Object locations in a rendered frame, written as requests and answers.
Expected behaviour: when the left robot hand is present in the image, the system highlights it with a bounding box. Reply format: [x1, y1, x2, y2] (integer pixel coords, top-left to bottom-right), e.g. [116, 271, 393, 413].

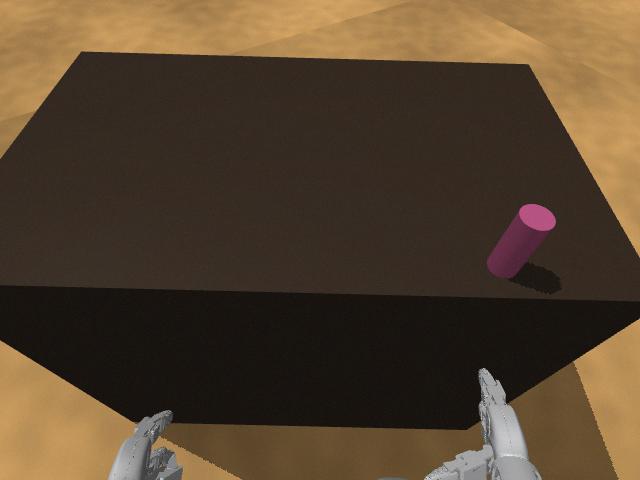
[108, 410, 183, 480]

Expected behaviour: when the right robot hand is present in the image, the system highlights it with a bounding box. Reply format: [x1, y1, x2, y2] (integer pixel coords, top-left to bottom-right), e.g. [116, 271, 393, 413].
[424, 368, 530, 480]

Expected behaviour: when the right robot arm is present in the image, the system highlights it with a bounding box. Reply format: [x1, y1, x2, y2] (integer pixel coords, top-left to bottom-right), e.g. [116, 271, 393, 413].
[490, 456, 542, 480]

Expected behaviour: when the can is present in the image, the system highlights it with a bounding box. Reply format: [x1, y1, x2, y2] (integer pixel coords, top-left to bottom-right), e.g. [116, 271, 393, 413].
[487, 204, 556, 279]

